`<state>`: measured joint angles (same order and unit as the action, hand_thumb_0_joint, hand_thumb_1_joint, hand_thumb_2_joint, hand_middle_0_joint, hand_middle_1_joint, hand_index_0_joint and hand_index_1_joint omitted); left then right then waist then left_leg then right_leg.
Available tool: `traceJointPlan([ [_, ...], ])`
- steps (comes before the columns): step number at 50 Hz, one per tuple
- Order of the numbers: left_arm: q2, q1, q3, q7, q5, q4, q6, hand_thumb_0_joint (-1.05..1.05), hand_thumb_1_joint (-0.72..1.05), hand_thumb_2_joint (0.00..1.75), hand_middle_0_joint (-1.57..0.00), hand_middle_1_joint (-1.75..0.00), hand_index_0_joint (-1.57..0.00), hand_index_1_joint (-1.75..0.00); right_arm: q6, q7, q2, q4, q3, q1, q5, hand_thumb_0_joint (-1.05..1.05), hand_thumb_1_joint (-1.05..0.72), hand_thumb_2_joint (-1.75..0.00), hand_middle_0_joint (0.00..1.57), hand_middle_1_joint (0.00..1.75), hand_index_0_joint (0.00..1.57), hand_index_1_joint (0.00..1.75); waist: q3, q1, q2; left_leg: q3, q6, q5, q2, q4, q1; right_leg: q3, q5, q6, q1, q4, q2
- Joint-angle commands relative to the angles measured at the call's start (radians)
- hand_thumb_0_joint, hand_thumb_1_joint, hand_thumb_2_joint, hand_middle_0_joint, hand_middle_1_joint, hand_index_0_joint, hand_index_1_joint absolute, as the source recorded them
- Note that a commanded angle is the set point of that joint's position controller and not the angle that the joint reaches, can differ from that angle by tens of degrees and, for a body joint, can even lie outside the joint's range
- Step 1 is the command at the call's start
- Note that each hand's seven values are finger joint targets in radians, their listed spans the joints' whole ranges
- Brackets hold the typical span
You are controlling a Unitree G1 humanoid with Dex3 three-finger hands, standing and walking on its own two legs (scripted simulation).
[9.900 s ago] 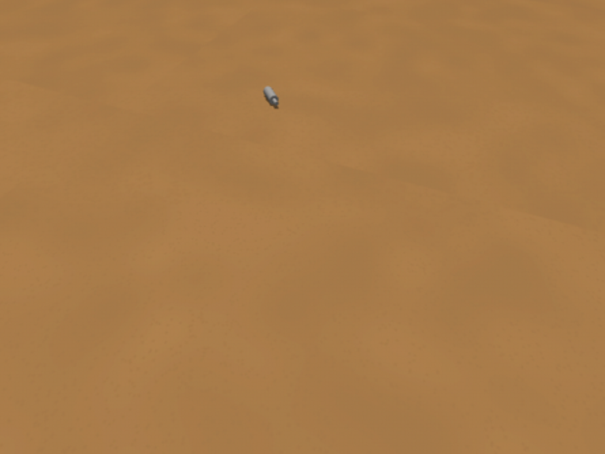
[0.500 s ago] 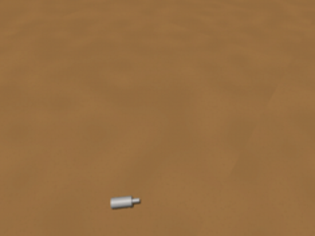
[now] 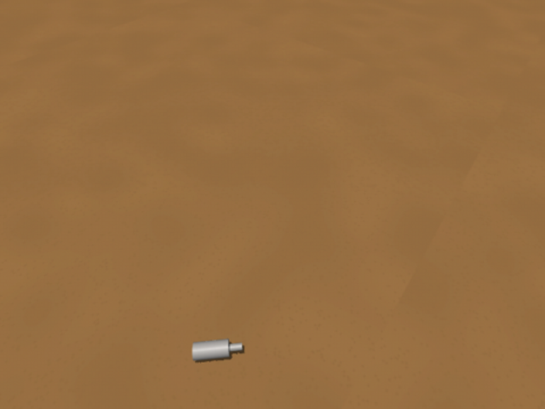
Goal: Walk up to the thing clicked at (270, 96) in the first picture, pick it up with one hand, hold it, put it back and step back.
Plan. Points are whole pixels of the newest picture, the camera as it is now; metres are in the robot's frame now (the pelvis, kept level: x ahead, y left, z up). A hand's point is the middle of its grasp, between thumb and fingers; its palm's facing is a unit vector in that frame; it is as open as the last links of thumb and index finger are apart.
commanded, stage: stand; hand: left
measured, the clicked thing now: (218, 348) +0.43 +0.17 -0.75
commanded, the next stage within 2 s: walk up in 0.38 s
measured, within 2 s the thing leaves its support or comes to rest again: neither
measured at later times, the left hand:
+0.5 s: hand out of the picture +0.07 +0.26 -0.16, palm faces +0.00 -0.94 -0.34, open 7.4 cm
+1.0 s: hand out of the picture +0.14 +0.25 -0.16, palm faces +0.00 -0.93 -0.38, open 7.4 cm
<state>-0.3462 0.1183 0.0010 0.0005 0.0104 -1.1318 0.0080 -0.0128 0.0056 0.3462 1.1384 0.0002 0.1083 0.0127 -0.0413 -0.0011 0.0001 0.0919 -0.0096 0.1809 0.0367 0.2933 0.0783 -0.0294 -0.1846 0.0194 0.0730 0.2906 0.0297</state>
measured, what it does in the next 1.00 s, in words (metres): steps on the spot: right foot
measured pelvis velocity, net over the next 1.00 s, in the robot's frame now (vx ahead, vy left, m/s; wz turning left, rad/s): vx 0.04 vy -0.02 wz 0.01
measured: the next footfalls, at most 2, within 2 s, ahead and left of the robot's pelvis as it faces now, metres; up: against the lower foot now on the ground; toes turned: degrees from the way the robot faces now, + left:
right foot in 1.00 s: +0.12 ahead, -0.13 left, +0.00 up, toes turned +1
left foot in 1.28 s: +0.12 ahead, +0.13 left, +0.00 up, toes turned +1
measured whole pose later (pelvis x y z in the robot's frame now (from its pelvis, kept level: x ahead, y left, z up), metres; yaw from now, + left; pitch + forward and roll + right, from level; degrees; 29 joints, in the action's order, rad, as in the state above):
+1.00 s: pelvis +0.04 -0.02 -0.02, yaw +1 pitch -4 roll +0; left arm -0.38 0.12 -0.04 -0.01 0.01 -0.96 0.01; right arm -0.01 0.00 0.37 0.96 -0.04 0.20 0.01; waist -0.13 0.00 0.00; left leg 0.07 -0.02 0.40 0.06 0.58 0.10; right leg -0.03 -0.27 -0.03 0.27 0.60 0.02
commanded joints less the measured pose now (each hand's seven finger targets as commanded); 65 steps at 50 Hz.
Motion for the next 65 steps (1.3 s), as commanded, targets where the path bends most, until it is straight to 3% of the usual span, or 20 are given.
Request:
traceJointPlan([
  [1, -0.216, -0.035, -0.036, 0.011, 0.001, 0.056, 0.024, 0.00, 0.90, 0.90, -0.20, -0.30, -0.20, -0.30, -0.018, -0.013, 0.212, -0.060, -0.040, -0.042, 0.001, 0.00, -0.90, -0.90, 0.20, 0.30, 0.20, 0.30, 0.064, 0.004, 0.003, -0.109, 0.025, -0.178, 0.126, -0.036, -0.029, 0.084, 0.208, -0.033, 0.020, -0.039, 0.125],
  [18, -0.216, -0.030, -0.037, 0.011, 0.000, 0.054, 0.025, 0.00, 0.90, 0.90, -0.20, -0.30, -0.20, -0.30, -0.020, -0.011, 0.213, -0.063, -0.041, -0.035, -0.001, 0.00, -0.90, -0.90, 0.20, 0.30, 0.20, 0.30, 0.059, 0.004, 0.004, -0.119, 0.026, -0.160, 0.123, -0.038, -0.021, 0.085, 0.181, -0.032, 0.016, -0.043, 0.125],
  [21, -0.228, -0.017, -0.066, -0.002, 0.018, 0.080, 0.028, 0.00, 0.90, 0.90, -0.20, -0.30, -0.20, -0.30, -0.015, 0.001, 0.233, -0.082, -0.075, 0.021, 0.008, 0.00, -0.90, -0.90, 0.20, 0.30, 0.20, 0.30, 0.051, 0.003, -0.004, -0.114, 0.074, 0.194, 0.093, -0.014, 0.011, 0.051, -0.148, -0.060, 0.055, 0.022, 0.060],
  [24, -0.216, -0.006, -0.070, -0.006, 0.019, 0.103, 0.026, 0.00, 0.90, 0.90, -0.20, -0.30, -0.20, -0.30, -0.013, 0.003, 0.231, -0.107, -0.080, 0.013, 0.013, 0.00, -0.90, -0.90, 0.20, 0.30, 0.20, 0.30, -0.076, -0.007, 0.030, -0.139, 0.088, 0.284, 0.100, -0.016, 0.096, 0.058, -0.203, -0.071, 0.153, 0.044, 0.049],
  [31, -0.258, 0.065, -0.082, 0.004, 0.006, 0.135, 0.038, 0.00, 0.90, 0.90, -0.20, -0.30, -0.20, -0.30, -0.025, -0.001, 0.215, -0.170, -0.080, 0.025, 0.004, 0.00, -0.90, -0.90, 0.20, 0.30, 0.20, 0.30, 0.082, -0.015, -0.034, -0.059, 0.053, -0.192, 0.060, 0.188, 0.063, 0.122, 0.312, -0.106, -0.049, 0.103, 0.114],
  [37, -0.265, 0.066, -0.087, 0.015, -0.001, 0.176, 0.022, 0.00, 0.90, 0.90, -0.20, -0.30, -0.20, -0.30, -0.016, -0.008, 0.217, -0.192, -0.096, 0.063, 0.003, 0.00, -0.90, -0.90, 0.20, 0.30, 0.20, 0.30, 0.060, -0.002, -0.046, -0.038, 0.065, -0.252, 0.049, 0.263, 0.070, 0.095, 0.364, -0.143, -0.007, 0.207, 0.126],
  [40, -0.221, -0.013, -0.075, 0.011, -0.002, 0.221, 0.018, 0.00, 0.90, 0.90, -0.20, -0.30, -0.20, -0.30, -0.020, -0.012, 0.270, -0.175, -0.116, 0.170, -0.001, 0.00, -0.90, -0.90, 0.20, 0.30, 0.20, 0.30, 0.069, 0.060, 0.076, -0.170, 0.132, -0.407, 0.145, 0.174, -0.118, -0.019, 0.250, -0.084, 0.201, 0.415, 0.018],
  [42, -0.180, -0.067, -0.074, 0.009, -0.001, 0.238, 0.007, 0.00, 0.90, 0.90, -0.20, -0.30, -0.20, -0.30, -0.026, -0.018, 0.314, -0.171, -0.132, 0.215, 0.003, 0.00, -0.90, -0.90, 0.20, 0.30, 0.20, 0.30, -0.003, 0.087, 0.190, -0.355, 0.265, -0.612, 0.322, 0.093, -0.194, -0.004, -0.407, -0.067, 0.422, 0.595, -0.047],
  [44, -0.196, -0.047, -0.075, 0.004, -0.005, 0.251, 0.010, 0.00, 0.90, 0.90, -0.20, -0.30, -0.20, -0.30, -0.028, -0.022, 0.318, -0.205, -0.131, 0.170, 0.008, 0.00, -0.90, -0.90, 0.20, 0.30, 0.20, 0.30, -0.064, 0.052, 0.150, -0.313, 0.274, -0.551, 0.323, 0.090, -0.116, 0.061, -0.432, -0.074, 0.430, 0.582, 0.003],
  [46, -0.186, 0.016, -0.076, -0.003, -0.012, 0.231, 0.014, 0.00, 0.90, 0.90, -0.20, -0.30, -0.20, -0.30, -0.026, -0.025, 0.289, -0.239, -0.118, 0.075, 0.015, 0.00, -0.90, -0.90, 0.20, 0.30, 0.20, 0.30, -0.053, 0.006, 0.181, -0.220, 0.215, -0.491, 0.265, 0.123, -0.045, 0.031, -0.307, -0.063, 0.322, 0.410, 0.030],
  [49, -0.217, 0.140, -0.095, 0.007, 0.008, 0.155, 0.026, 0.00, 0.90, 0.90, -0.20, -0.30, -0.20, -0.30, -0.010, -0.023, 0.228, -0.269, -0.089, -0.002, -0.019, 0.00, -0.90, -0.90, 0.20, 0.30, 0.20, 0.30, 0.078, -0.070, 0.021, -0.050, 0.074, -0.386, 0.108, 0.361, 0.118, -0.005, 0.237, -0.060, -0.053, 0.125, 0.005],
  [50, -0.296, 0.155, -0.119, 0.018, 0.015, 0.157, 0.032, 0.00, 0.90, 0.90, -0.20, -0.30, -0.20, -0.30, -0.005, -0.021, 0.162, -0.281, -0.068, 0.032, -0.034, 0.00, -0.90, -0.90, 0.20, 0.30, 0.20, 0.30, 0.123, -0.072, -0.177, -0.030, 0.023, -0.090, 0.027, 0.503, 0.241, 0.208, 0.346, -0.112, -0.132, 0.069, 0.163],
  [51, -0.358, 0.168, -0.122, 0.013, 0.013, 0.204, 0.040, 0.00, 0.90, 0.90, -0.20, -0.30, -0.20, -0.30, 0.011, -0.018, 0.163, -0.291, -0.072, 0.075, -0.028, 0.00, -0.90, -0.90, 0.20, 0.30, 0.20, 0.30, 0.145, -0.078, -0.182, -0.082, 0.039, 0.403, -0.063, 0.652, 0.273, 0.482, 0.031, -0.243, -0.057, -0.055, 0.343],
  [52, -0.367, 0.117, -0.125, 0.007, 0.019, 0.212, 0.043, 0.00, 0.90, 0.90, -0.20, -0.30, -0.20, -0.30, 0.024, -0.020, 0.211, -0.259, -0.093, 0.090, -0.010, 0.00, -0.90, -0.90, 0.20, 0.30, 0.20, 0.30, 0.076, -0.055, -0.123, -0.173, 0.042, 0.484, -0.036, 0.752, 0.252, 0.528, -0.127, -0.305, 0.048, -0.044, 0.367],
  [53, -0.334, 0.071, -0.121, 0.007, 0.018, 0.231, 0.041, 0.00, 0.90, 0.90, -0.20, -0.30, -0.20, -0.30, 0.021, -0.018, 0.222, -0.250, -0.093, 0.094, -0.011, 0.00, -0.90, -0.90, 0.20, 0.30, 0.20, 0.30, 0.002, -0.042, -0.116, -0.209, 0.049, 0.452, -0.028, 0.780, 0.329, 0.460, -0.121, -0.309, 0.054, -0.036, 0.336],
  [57, -0.257, 0.030, -0.098, 0.008, 0.015, 0.257, 0.049, 0.00, 0.90, 0.90, -0.20, -0.30, -0.20, -0.30, 0.005, -0.002, 0.203, -0.217, -0.085, 0.152, -0.004, 0.00, -0.90, -0.90, 0.20, 0.30, 0.20, 0.30, -0.038, -0.007, -0.114, -0.184, 0.018, 0.316, 0.007, 0.567, 0.304, 0.203, 0.070, -0.223, 0.094, -0.008, 0.210],
  [60, -0.271, 0.029, -0.102, 0.004, 0.020, 0.265, 0.042, 0.00, 0.90, 0.90, -0.20, -0.30, -0.20, -0.30, 0.000, -0.001, 0.191, -0.207, -0.084, 0.141, 0.007, 0.00, -0.90, -0.90, 0.20, 0.30, 0.20, 0.30, 0.024, -0.014, -0.147, -0.121, 0.007, 0.284, 0.009, 0.362, 0.193, 0.164, 0.117, -0.222, 0.116, 0.040, 0.222],
  [62, -0.265, -0.024, -0.096, 0.002, 0.007, 0.267, 0.028, 0.00, 0.90, 0.90, -0.20, -0.30, -0.20, -0.30, -0.008, -0.007, 0.184, -0.175, -0.086, 0.196, 0.009, 0.00, -0.90, -0.90, 0.20, 0.30, 0.20, 0.30, 0.079, 0.031, -0.123, -0.083, 0.009, 0.103, -0.014, 0.172, 0.064, 0.125, 0.112, -0.184, 0.155, 0.137, 0.203],
  [63, -0.232, -0.030, -0.084, 0.001, -0.003, 0.266, 0.019, 0.00, 0.90, 0.90, -0.20, -0.30, -0.20, -0.30, -0.012, -0.011, 0.196, -0.164, -0.090, 0.197, 0.014, 0.00, -0.90, -0.90, 0.20, 0.30, 0.20, 0.30, 0.083, 0.039, -0.074, -0.108, 0.014, -0.022, -0.011, 0.095, -0.004, 0.107, 0.081, -0.143, 0.212, 0.171, 0.177],
  [65, -0.160, -0.001, -0.064, -0.003, -0.026, 0.245, 0.003, 0.00, 0.90, 0.90, -0.20, -0.30, -0.20, -0.30, -0.030, -0.017, 0.292, -0.210, -0.097, 0.066, 0.017, 0.00, -0.90, -0.90, 0.20, 0.30, 0.20, 0.30, 0.044, -0.021, 0.118, -0.456, 0.115, 0.031, 0.229, -0.041, 0.133, 0.026, -0.157, -0.031, 0.212, 0.256, 0.014],
])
